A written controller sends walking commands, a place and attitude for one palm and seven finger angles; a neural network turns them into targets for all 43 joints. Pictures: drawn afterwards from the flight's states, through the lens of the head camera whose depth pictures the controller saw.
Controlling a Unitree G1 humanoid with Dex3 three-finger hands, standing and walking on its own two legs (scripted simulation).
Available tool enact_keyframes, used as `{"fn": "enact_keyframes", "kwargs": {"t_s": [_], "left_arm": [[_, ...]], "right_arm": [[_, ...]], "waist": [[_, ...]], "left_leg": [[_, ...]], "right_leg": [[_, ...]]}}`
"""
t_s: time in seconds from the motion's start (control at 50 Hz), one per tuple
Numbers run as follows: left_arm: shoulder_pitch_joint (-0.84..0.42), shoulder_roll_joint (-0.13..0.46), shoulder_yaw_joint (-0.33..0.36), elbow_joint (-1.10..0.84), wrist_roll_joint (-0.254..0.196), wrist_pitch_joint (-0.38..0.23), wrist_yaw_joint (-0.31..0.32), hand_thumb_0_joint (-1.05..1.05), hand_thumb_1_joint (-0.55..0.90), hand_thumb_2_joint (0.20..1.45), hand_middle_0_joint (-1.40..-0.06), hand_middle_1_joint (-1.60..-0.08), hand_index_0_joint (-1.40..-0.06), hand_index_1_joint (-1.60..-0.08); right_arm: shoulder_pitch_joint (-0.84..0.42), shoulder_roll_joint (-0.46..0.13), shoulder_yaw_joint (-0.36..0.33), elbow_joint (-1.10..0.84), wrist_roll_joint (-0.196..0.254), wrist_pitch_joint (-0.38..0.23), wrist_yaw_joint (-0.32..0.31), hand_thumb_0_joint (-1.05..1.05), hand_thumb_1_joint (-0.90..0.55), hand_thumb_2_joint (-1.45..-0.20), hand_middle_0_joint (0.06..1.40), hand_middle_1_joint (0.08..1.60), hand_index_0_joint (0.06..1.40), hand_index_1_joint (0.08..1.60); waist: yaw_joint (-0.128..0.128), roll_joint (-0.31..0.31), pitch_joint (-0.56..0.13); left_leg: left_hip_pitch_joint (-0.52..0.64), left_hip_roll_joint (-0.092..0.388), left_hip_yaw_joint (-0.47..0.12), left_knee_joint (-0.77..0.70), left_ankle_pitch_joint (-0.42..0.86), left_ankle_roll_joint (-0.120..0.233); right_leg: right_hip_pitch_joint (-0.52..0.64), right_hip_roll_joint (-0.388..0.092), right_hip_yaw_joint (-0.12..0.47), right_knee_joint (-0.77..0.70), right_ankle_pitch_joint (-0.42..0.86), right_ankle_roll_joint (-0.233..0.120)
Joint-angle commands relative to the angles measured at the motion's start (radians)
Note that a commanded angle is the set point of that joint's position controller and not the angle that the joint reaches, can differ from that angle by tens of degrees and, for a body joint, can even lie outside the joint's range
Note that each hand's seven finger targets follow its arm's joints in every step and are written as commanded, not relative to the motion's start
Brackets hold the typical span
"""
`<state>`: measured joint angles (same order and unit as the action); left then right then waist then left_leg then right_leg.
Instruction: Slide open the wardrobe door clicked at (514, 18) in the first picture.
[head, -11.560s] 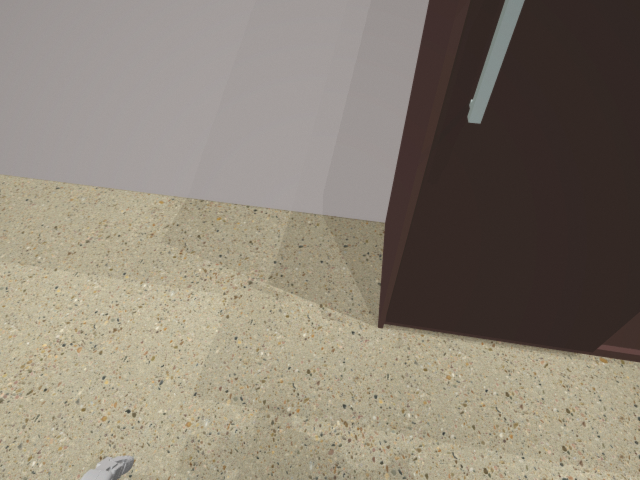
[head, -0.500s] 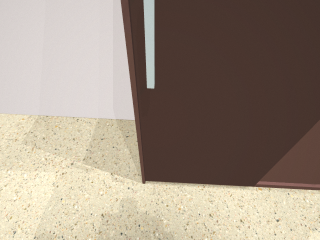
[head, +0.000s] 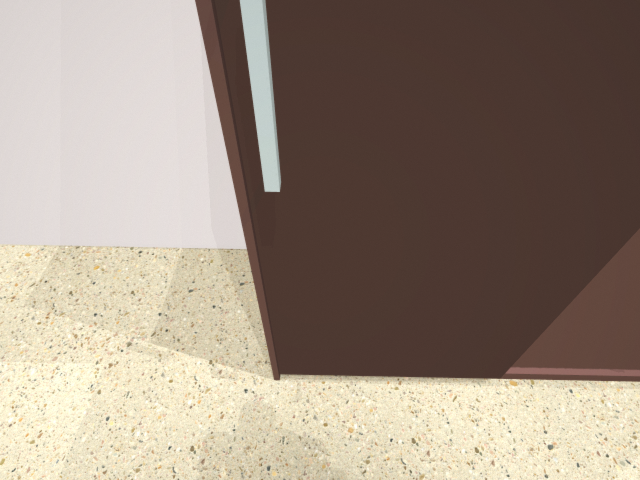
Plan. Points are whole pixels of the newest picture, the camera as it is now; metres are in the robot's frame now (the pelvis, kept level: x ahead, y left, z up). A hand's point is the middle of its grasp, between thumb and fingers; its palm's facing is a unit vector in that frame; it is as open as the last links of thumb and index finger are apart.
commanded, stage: come to a stop and stand still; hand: left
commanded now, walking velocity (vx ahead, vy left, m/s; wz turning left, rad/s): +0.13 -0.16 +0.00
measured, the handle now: (263, 71) +0.51 +0.10 +0.26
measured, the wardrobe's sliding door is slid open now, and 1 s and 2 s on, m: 0.00 0.00 0.00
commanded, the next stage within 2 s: look again from close up in 1.94 s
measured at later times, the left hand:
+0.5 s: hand out of the picture +0.06 +0.13 -0.19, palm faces +0.09 -0.98 -0.17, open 7.3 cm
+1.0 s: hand out of the picture +0.07 +0.12 -0.18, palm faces +0.09 -0.97 -0.20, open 7.3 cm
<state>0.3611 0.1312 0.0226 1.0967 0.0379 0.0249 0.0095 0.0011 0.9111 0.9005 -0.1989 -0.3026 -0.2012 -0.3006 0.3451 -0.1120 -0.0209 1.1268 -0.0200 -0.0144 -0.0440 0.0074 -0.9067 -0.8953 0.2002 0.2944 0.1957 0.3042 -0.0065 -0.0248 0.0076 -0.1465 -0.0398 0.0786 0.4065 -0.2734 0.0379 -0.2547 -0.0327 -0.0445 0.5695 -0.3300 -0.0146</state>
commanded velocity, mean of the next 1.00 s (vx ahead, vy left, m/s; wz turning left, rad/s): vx -0.04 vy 0.04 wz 0.00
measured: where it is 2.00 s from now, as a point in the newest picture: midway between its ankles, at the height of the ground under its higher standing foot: outside the picture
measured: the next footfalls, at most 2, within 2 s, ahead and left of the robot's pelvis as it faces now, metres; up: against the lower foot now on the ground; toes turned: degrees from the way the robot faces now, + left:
left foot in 0.44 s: +0.16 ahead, +0.08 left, +0.00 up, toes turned +7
right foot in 0.74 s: +0.07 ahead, -0.17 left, +0.00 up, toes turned +5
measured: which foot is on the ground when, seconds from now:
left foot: down 0.00-0.08, up 0.10-0.42, down 0.44-0.76, up 0.78-0.92, down 0.94-1.00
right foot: down 0.00-0.46, up 0.48-0.72, down 0.74-1.00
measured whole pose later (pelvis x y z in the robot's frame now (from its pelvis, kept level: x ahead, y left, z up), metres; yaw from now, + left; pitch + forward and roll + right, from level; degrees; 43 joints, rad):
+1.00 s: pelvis +0.05 -0.06 +0.00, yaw +3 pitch +0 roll +0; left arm 0.25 0.17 0.03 1.02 0.02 0.01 0.02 0.00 0.92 0.90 -0.20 -0.30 -0.21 -0.30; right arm 0.28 -0.20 -0.03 1.07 -0.02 0.01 -0.01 0.01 -0.91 -0.90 0.20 0.29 0.19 0.30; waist 0.00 -0.01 0.04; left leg -0.23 0.02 0.02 0.51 -0.28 -0.01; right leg -0.20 -0.02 -0.04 0.53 -0.32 0.00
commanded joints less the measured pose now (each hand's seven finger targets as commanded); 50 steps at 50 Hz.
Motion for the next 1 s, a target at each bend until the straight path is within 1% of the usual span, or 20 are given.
{"fn": "enact_keyframes", "kwargs": {"t_s": [0.0, 0.06, 0.1, 0.16, 0.26, 0.34, 0.38, 0.4, 0.42, 0.44, 0.46, 0.5, 0.62, 0.68, 0.7, 0.72, 0.74, 0.82, 0.9, 0.98], "left_arm": [[0.086, 0.044, 0.027, -0.045, -0.004, -0.023, -0.010, 0.000, 0.900, 0.900, -0.200, -0.300, -0.200, -0.300], [0.219, 0.144, 0.053, -0.005, -0.010, -0.035, 0.010, 0.000, 0.900, 0.900, -0.200, -0.300, -0.200, -0.300], [0.187, 0.103, 0.043, -0.008, -0.015, -0.042, 0.018, 0.000, 0.900, 0.900, -0.200, -0.300, -0.200, -0.300], [0.115, 0.081, 0.021, -0.023, -0.020, -0.064, 0.032, 0.000, 0.900, 0.900, -0.200, -0.300, -0.200, -0.300], [0.090, 0.115, 0.019, -0.029, -0.016, -0.059, 0.047, 0.000, 0.900, 0.900, -0.200, -0.300, -0.200, -0.300], [0.069, 0.146, 0.039, -0.059, -0.013, -0.041, 0.054, 0.000, 0.900, 0.900, -0.200, -0.300, -0.200, -0.300], [0.034, 0.151, 0.041, -0.084, -0.019, -0.034, 0.052, 0.000, 0.900, 0.900, -0.200, -0.300, -0.200, -0.300], [0.019, 0.139, 0.039, -0.099, -0.024, -0.031, 0.051, 0.000, 0.900, 0.900, -0.200, -0.300, -0.200, -0.300], [0.001, 0.102, 0.030, -0.121, -0.030, -0.034, 0.053, 0.000, 0.900, 0.900, -0.200, -0.300, -0.200, -0.300], [-0.025, 0.071, 0.025, -0.142, -0.036, -0.037, 0.058, 0.000, 0.900, 0.900, -0.200, -0.300, -0.200, -0.300], [-0.023, 0.078, 0.033, -0.147, -0.033, -0.029, 0.056, 0.000, 0.900, 0.900, -0.200, -0.300, -0.200, -0.300], [-0.026, 0.090, 0.048, -0.148, -0.035, -0.003, 0.054, 0.000, 0.900, 0.900, -0.200, -0.300, -0.200, -0.300], [0.007, 0.067, 0.041, -0.167, -0.017, 0.011, 0.031, 0.000, 0.900, 0.900, -0.200, -0.300, -0.200, -0.300], [0.055, 0.091, 0.040, -0.151, -0.010, 0.001, 0.026, 0.000, 0.900, 0.900, -0.200, -0.300, -0.200, -0.300], [0.050, 0.137, 0.042, -0.156, -0.001, -0.006, 0.029, 0.000, 0.900, 0.900, -0.200, -0.300, -0.200, -0.300], [-0.015, 0.217, 0.048, -0.181, 0.002, -0.017, 0.030, 0.000, 0.900, 0.900, -0.200, -0.300, -0.200, -0.300], [-0.113, 0.254, 0.050, -0.216, -0.004, -0.015, 0.029, 0.000, 0.900, 0.900, -0.200, -0.300, -0.200, -0.300], [-0.193, 0.230, 0.051, -0.208, -0.011, -0.036, 0.022, 0.000, 0.900, 0.900, -0.200, -0.300, -0.200, -0.300], [-0.087, 0.194, 0.038, -0.148, -0.020, -0.043, 0.015, 0.000, 0.900, 0.900, -0.200, -0.300, -0.200, -0.300], [-0.057, 0.158, 0.029, -0.100, -0.023, -0.046, 0.017, 0.000, 0.900, 0.900, -0.200, -0.300, -0.200, -0.300]], "right_arm": [[0.071, -0.148, -0.030, -0.022, -0.005, -0.008, -0.021, 0.000, -0.900, -0.900, 0.200, 0.300, 0.200, 0.300], [0.025, -0.064, -0.010, -0.059, -0.003, -0.015, -0.015, 0.000, -0.900, -0.900, 0.200, 0.300, 0.200, 0.300], [-0.017, -0.084, -0.019, -0.068, -0.003, -0.008, -0.012, 0.000, -0.900, -0.900, 0.200, 0.300, 0.200, 0.300], [-0.019, -0.025, 0.002, -0.045, 0.011, -0.003, -0.005, 0.000, -0.900, -0.900, 0.200, 0.300, 0.200, 0.300], [-0.035, -0.040, -0.003, -0.059, 0.018, 0.025, -0.002, 0.000, -0.900, -0.900, 0.200, 0.300, 0.200, 0.300], [-0.047, -0.089, -0.026, -0.093, 0.007, 0.040, -0.003, 0.000, -0.900, -0.900, 0.200, 0.300, 0.200, 0.300], [-0.021, -0.108, -0.034, -0.097, 0.003, 0.040, -0.006, 0.000, -0.900, -0.900, 0.200, 0.300, 0.200, 0.300], [0.013, -0.134, -0.041, -0.096, 0.000, 0.036, -0.006, 0.000, -0.900, -0.900, 0.200, 0.300, 0.200, 0.300], [0.063, -0.159, -0.053, -0.092, -0.001, 0.032, -0.008, 0.000, -0.900, -0.900, 0.200, 0.300, 0.200, 0.300], [0.104, -0.183, -0.058, -0.085, 0.001, 0.029, -0.005, 0.000, -0.900, -0.900, 0.200, 0.300, 0.200, 0.300], [0.050, -0.197, -0.046, -0.097, 0.006, 0.027, -0.011, 0.000, -0.900, -0.900, 0.200, 0.300, 0.200, 0.300], [-0.104, -0.183, -0.039, -0.153, -0.001, 0.028, -0.014, 0.000, -0.900, -0.900, 0.200, 0.300, 0.200, 0.300], [-0.188, -0.215, -0.056, -0.206, -0.011, 0.038, 0.002, 0.000, -0.900, -0.900, 0.200, 0.300, 0.200, 0.300], [-0.183, -0.205, -0.058, -0.197, -0.004, 0.052, 0.020, 0.000, -0.900, -0.900, 0.200, 0.300, 0.200, 0.300], [-0.173, -0.160, -0.053, -0.198, 0.004, 0.058, 0.026, 0.000, -0.900, -0.900, 0.200, 0.300, 0.200, 0.300], [-0.161, -0.096, -0.040, -0.215, 0.009, 0.064, 0.033, 0.000, -0.900, -0.900, 0.200, 0.300, 0.200, 0.300], [-0.181, -0.133, -0.048, -0.220, 0.002, 0.070, 0.038, 0.000, -0.900, -0.900, 0.200, 0.300, 0.200, 0.300], [-0.102, -0.140, -0.038, -0.158, -0.003, 0.046, 0.042, 0.000, -0.900, -0.900, 0.200, 0.300, 0.200, 0.300], [-0.043, -0.129, -0.013, -0.118, 0.003, 0.001, 0.034, 0.000, -0.900, -0.900, 0.200, 0.300, 0.200, 0.300], [-0.051, -0.146, -0.002, -0.085, 0.001, -0.004, 0.017, 0.000, -0.900, -0.900, 0.200, 0.300, 0.200, 0.300]], "waist": [[0.017, 0.055, 0.106], [0.069, -0.262, 0.041], [0.053, -0.129, 0.073], [0.018, 0.063, 0.046], [0.016, -0.075, 0.047], [0.002, -0.111, 0.038], [-0.026, -0.102, 0.023], [-0.045, -0.044, -0.013], [-0.067, 0.060, -0.051], [-0.085, 0.193, -0.042], [-0.052, 0.216, -0.024], [0.001, 0.201, 0.032], [0.032, 0.128, -0.066], [0.048, 0.057, -0.044], [0.045, -0.079, -0.001], [0.019, -0.267, 0.050], [0.017, -0.197, 0.090], [-0.025, -0.112, 0.083], [0.005, -0.003, 0.003], [0.022, 0.031, -0.009]], "left_leg": [[-0.140, 0.258, -0.228, -0.086, -0.049, 0.069], [-0.413, 0.063, 0.039, 0.344, -0.236, -0.020], [-0.462, 0.104, -0.033, 0.573, -0.280, -0.028], [-0.369, 0.128, -0.044, 0.495, -0.208, -0.053], [-0.261, 0.081, 0.000, 0.293, -0.078, -0.061], [-0.229, 0.048, 0.014, 0.237, -0.013, -0.058], [-0.090, 0.051, 0.021, 0.143, 0.233, -0.043], [0.055, 0.125, -0.029, 0.130, 0.578, -0.009], [0.190, 0.246, -0.130, 0.133, 0.921, 0.062], [0.184, 0.369, -0.215, 0.040, 1.206, 0.153], [0.083, 0.399, -0.240, 0.010, 1.203, 0.202], [-0.068, 0.396, -0.248, -0.020, 0.864, 0.199], [-0.114, 0.337, -0.234, -0.045, 0.357, 0.149], [-0.250, 0.228, -0.169, -0.012, -0.055, 0.056], [-0.297, 0.125, -0.109, 0.101, -0.184, -0.003], [-0.300, 0.054, -0.053, 0.246, -0.199, -0.054], [-0.212, 0.079, -0.078, 0.361, -0.200, -0.054], [-0.182, 0.090, -0.070, 0.338, -0.081, -0.045], [-0.042, 0.096, -0.090, 0.005, 0.162, -0.048], [-0.019, 0.143, -0.110, 0.031, 0.324, -0.039]], "right_leg": [[0.049, -0.025, 0.026, -0.134, 0.072, -0.013], [0.315, -0.263, 0.332, -0.277, 0.253, -0.161], [0.278, -0.279, 0.306, -0.280, 0.442, -0.232], [0.264, -0.256, 0.160, -0.205, 0.871, -0.202], [0.237, -0.225, 0.108, -0.125, 1.124, -0.121], [0.237, -0.231, 0.115, -0.026, 1.195, -0.109], [0.156, -0.190, 0.081, 0.057, 1.131, -0.075], [0.052, -0.144, 0.042, 0.128, 0.955, -0.038], [-0.068, -0.057, -0.012, 0.228, 0.618, 0.005], [-0.116, 0.040, -0.024, 0.434, -0.105, 0.022], [-0.094, 0.044, 0.077, 0.550, -0.336, 0.012], [-0.084, 0.000, 0.128, 0.542, -0.304, 0.007], [0.002, 0.009, 0.038, 0.277, -0.167, 0.017], [0.167, 0.017, -0.014, -0.051, 0.014, 0.025], [0.126, -0.063, 0.119, -0.212, -0.042, -0.002], [-0.024, -0.250, 0.383, -0.371, -0.226, -0.081], [-0.196, -0.326, 0.420, -0.445, -0.341, -0.143], [-0.105, -0.207, 0.259, -0.344, -0.090, -0.111], [0.035, -0.133, 0.148, -0.148, 0.197, -0.048], [0.071, -0.101, 0.103, -0.150, 0.332, -0.015]]}}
